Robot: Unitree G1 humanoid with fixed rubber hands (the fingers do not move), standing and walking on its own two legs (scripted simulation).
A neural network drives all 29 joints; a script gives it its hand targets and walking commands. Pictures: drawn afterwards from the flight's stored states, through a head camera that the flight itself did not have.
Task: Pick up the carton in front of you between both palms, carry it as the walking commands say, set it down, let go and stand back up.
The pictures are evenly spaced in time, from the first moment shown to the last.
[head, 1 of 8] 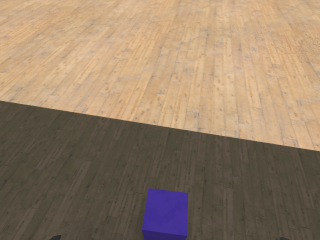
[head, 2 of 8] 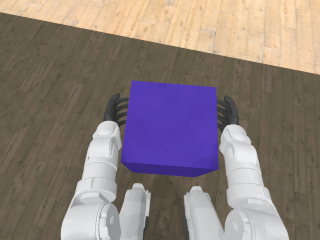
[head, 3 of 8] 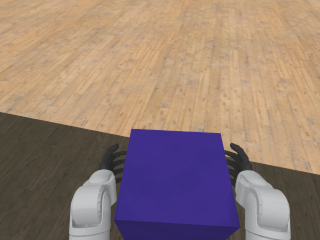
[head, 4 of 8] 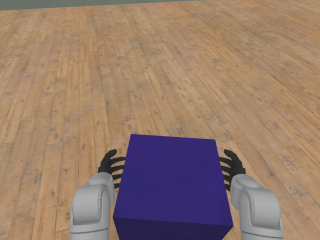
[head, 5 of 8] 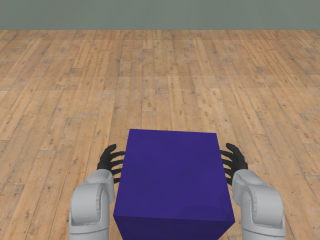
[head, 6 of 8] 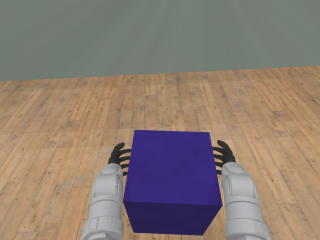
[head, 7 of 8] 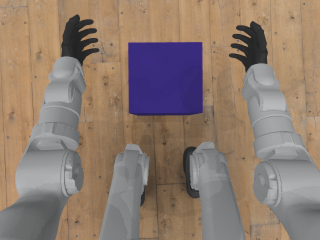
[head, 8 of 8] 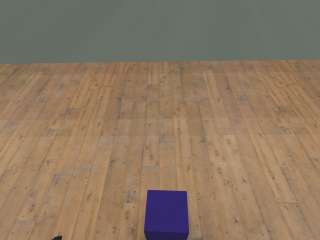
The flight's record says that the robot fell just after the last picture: no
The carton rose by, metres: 0.68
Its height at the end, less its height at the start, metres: -0.14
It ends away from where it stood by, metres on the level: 5.18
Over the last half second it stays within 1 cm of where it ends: yes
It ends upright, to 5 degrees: yes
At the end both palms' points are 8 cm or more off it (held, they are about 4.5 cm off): yes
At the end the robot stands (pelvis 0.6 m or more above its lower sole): yes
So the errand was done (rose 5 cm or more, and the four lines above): yes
